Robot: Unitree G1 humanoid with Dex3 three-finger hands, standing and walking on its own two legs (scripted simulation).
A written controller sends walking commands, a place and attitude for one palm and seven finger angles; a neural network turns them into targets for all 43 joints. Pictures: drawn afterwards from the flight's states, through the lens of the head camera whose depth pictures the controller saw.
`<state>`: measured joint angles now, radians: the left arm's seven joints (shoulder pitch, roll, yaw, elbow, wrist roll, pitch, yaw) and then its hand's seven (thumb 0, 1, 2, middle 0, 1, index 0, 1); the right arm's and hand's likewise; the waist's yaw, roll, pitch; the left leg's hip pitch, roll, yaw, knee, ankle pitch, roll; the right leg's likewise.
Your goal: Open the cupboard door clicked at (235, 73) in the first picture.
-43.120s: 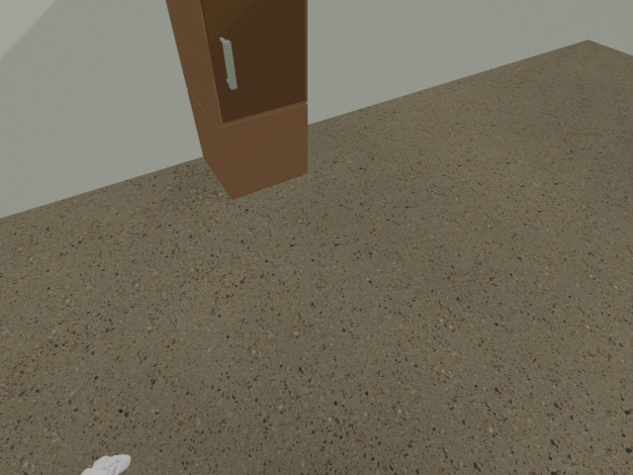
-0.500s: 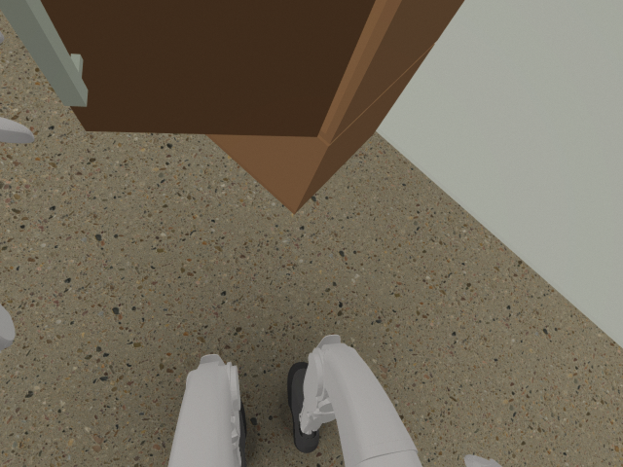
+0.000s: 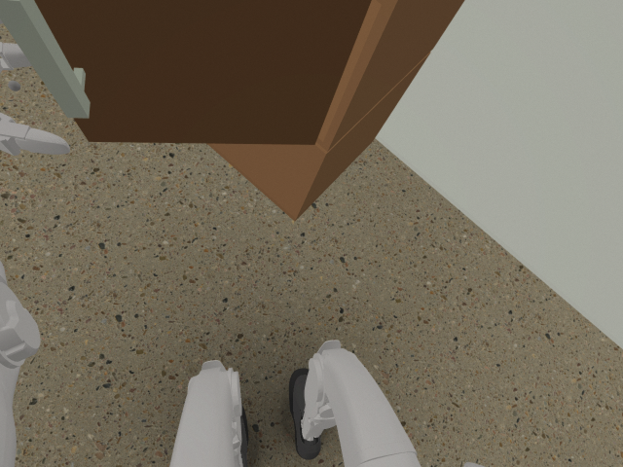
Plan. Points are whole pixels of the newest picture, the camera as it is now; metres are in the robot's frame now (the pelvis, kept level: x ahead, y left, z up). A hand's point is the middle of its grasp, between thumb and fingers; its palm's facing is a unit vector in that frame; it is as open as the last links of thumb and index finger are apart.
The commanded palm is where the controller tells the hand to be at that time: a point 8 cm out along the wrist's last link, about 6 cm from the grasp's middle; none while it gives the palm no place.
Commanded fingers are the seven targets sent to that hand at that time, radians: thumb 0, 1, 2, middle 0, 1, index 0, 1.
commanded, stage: slide the fingers in behind the handle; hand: left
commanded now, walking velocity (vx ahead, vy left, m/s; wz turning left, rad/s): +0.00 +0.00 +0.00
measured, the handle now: (51, 44) +0.58 +0.25 +0.05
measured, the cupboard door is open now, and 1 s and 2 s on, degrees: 47 46 46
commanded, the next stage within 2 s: close the thumb around the handle in 1.12 s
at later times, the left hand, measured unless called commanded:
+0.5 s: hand (52, 85) +0.53 +0.25 +0.04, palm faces +0.03 -1.00 -0.02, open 13.9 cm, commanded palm +0.52 +0.26 +0.04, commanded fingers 0.00 -0.50 0.30 -0.30 -1.20 -0.30 -1.20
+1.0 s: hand (64, 86) +0.53 +0.24 +0.04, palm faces +0.07 -1.00 -0.04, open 13.9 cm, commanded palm +0.51 +0.25 +0.04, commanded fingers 0.00 -0.50 0.30 -0.30 -1.20 -0.30 -1.20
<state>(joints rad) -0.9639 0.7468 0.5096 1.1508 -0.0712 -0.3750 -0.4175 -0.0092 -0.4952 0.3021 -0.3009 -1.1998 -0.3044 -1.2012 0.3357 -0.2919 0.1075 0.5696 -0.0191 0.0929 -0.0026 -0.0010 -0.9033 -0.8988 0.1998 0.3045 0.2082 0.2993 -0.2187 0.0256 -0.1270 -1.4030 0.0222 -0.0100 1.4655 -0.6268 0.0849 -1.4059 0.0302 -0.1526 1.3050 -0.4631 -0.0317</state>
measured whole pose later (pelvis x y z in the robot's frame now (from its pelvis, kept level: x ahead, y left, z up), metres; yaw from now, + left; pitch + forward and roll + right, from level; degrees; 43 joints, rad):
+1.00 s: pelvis +0.00 -0.01 +0.00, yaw +1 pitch +31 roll -6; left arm -0.93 0.62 0.45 1.15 -0.07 -0.47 -0.29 -0.01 -0.50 0.30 -0.30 -1.20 -0.31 -1.20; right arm 0.32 -0.28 0.08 0.58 -0.03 0.09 0.02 0.00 -0.90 -0.90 0.20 0.30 0.21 0.30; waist -0.21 0.03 -0.14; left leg -1.36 0.01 0.00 1.44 -0.63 0.08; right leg -1.38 0.03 -0.13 1.31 -0.48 -0.04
